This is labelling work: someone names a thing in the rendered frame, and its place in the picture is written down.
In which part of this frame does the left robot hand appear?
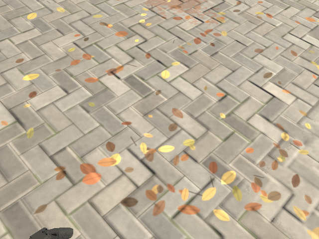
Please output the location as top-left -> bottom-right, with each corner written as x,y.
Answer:
29,227 -> 74,239

